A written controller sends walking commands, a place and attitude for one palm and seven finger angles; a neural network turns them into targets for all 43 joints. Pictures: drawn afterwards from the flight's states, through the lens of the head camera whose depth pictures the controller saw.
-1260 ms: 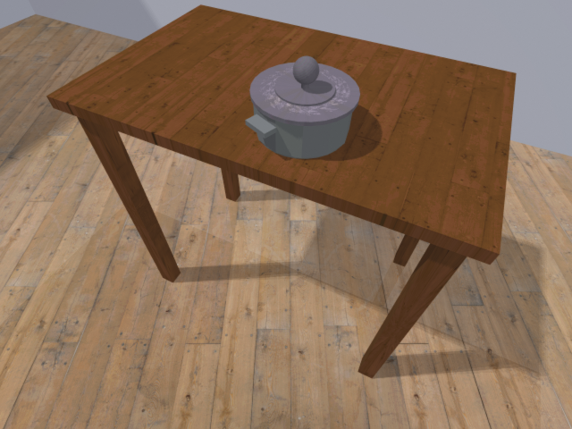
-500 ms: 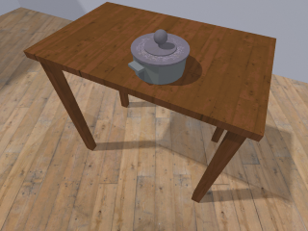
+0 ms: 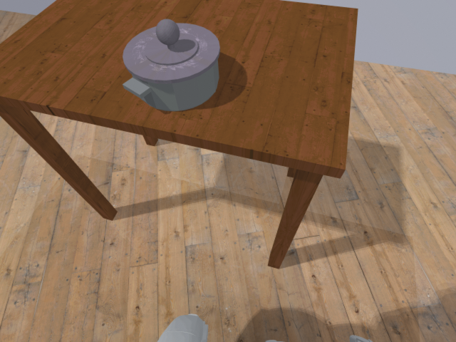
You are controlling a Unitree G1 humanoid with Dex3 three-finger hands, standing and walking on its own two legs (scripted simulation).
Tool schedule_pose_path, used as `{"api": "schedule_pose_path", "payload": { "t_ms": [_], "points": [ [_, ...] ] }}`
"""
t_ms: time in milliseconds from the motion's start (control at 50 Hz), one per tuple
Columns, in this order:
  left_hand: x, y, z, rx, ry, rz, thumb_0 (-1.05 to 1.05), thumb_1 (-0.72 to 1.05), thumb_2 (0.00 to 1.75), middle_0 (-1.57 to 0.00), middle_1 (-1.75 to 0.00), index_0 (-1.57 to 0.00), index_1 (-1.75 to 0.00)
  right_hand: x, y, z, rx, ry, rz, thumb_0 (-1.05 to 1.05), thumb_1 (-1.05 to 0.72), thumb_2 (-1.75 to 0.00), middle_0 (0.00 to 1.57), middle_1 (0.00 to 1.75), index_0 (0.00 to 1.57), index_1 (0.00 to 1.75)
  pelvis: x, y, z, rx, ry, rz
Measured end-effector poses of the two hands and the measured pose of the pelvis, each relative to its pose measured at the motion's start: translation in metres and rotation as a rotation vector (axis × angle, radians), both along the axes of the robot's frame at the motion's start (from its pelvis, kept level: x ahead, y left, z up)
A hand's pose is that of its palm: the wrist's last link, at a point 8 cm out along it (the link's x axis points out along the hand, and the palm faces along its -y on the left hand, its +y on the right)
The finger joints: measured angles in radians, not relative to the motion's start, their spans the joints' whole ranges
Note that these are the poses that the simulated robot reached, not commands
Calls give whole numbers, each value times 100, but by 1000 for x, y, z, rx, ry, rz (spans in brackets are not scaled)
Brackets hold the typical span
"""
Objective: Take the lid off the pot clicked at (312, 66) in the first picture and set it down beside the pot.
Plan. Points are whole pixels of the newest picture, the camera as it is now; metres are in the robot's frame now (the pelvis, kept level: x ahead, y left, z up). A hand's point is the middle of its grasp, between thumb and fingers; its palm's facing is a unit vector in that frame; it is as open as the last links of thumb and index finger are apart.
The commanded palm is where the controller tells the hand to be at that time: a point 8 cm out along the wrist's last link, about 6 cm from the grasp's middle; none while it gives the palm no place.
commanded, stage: turn to face it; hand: left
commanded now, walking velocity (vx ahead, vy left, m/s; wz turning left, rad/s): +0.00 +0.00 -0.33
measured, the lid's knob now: (167, 32) +0.62 +0.18 +0.17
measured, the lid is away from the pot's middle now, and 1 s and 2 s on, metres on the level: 0.00 0.00 0.00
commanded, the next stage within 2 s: take the last steps up to it in 0.22 s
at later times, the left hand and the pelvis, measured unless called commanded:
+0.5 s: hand (116, 330) +0.13 +0.25 -0.16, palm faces -0.15 -0.96 -0.22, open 7.4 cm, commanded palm none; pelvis +0.02 +0.06 +0.01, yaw -9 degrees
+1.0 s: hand (118, 330) +0.14 +0.25 -0.19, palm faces -0.14 -0.96 -0.25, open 7.3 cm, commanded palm none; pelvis +0.06 +0.07 -0.01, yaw -11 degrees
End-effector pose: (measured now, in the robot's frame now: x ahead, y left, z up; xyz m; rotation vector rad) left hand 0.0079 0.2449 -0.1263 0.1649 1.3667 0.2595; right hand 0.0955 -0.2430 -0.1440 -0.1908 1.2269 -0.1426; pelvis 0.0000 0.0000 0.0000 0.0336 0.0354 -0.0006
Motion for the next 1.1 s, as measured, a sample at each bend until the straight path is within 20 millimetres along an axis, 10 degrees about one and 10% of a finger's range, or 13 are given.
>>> {"api": "schedule_pose_path", "payload": {
  "t_ms": [260,480,700,1100],
  "points": [
    [64,29,-18,-63,-91,-142,1,90,89,-20,-30,-20,-30,14,24,27,-57,-143,-84,0,-91,-90,20,30,20,30,7,35,-3,-48,6,-101],
    [124,53,-7,-52,-149,-270,1,91,89,-20,-30,-19,-30,-77,65,26,-30,48,-170,0,-91,-90,20,30,20,30,15,56,7,-42,11,-155],
    [152,14,0,-48,-169,-333,1,91,89,-20,-30,-19,-30,-160,83,-3,81,297,-302,0,-91,-90,20,30,20,30,39,45,-1,-24,-10,-166],
    [115,55,-18,-12,-52,-239,1,92,89,-20,-30,-19,-30,-45,78,-7,33,36,-229,0,-92,-90,20,30,20,30,45,64,-9,-6,-42,-176]
  ]
}}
